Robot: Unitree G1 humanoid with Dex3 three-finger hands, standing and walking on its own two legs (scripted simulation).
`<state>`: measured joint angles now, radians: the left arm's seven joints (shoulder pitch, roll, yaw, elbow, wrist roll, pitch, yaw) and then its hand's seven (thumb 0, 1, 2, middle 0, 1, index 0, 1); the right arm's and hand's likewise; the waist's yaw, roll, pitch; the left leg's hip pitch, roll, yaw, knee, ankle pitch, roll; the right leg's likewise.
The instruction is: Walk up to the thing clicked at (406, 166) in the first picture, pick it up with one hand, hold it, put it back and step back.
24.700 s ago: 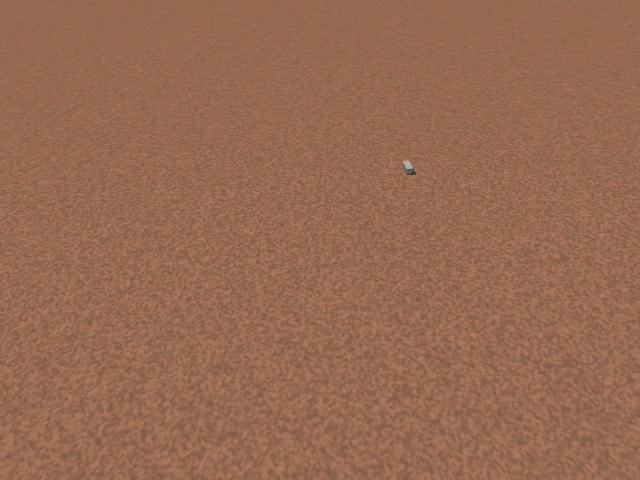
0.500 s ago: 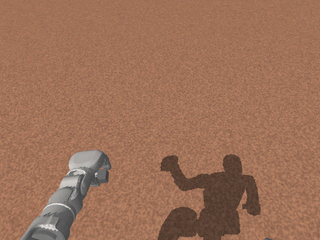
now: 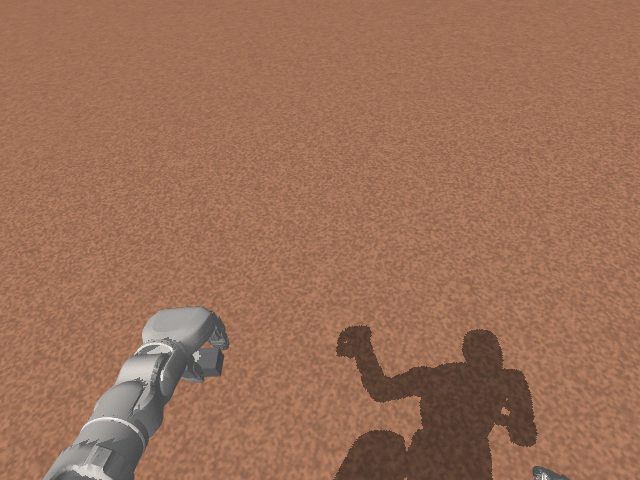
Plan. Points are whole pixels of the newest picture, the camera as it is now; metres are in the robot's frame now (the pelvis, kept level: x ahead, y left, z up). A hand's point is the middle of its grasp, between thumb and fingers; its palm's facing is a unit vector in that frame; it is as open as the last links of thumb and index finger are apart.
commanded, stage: hold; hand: left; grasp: from above
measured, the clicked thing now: (198, 362) +0.32 +0.23 -0.09
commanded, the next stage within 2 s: crouch in 1.32 s
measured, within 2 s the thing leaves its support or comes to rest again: neither
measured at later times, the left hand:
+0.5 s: hand (190, 369) +0.29 +0.21 -0.03, palm faces -0.45 -0.04 -0.89, open 6.3 cm
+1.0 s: hand (190, 364) +0.29 +0.21 -0.02, palm faces -0.45 -0.05 -0.89, open 6.3 cm
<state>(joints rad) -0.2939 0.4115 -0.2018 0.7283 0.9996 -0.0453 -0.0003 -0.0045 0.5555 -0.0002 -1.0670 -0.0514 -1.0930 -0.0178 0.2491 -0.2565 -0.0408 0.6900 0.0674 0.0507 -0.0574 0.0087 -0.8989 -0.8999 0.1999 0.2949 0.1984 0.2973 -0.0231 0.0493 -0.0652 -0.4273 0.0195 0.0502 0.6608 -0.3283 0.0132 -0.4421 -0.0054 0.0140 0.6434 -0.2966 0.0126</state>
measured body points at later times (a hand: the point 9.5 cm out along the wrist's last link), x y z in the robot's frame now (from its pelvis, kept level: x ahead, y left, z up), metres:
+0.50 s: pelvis -0.01 -0.01 +0.01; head +0.00 -0.03 +0.46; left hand +0.31 +0.21 +0.02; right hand +0.12 -0.27 -0.11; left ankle +0.00 +0.11 -0.72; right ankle +0.02 -0.13 -0.72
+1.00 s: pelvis +0.00 -0.01 +0.01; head +0.01 -0.03 +0.46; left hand +0.31 +0.21 +0.03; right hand +0.14 -0.26 -0.10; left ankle +0.00 +0.11 -0.72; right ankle +0.02 -0.13 -0.72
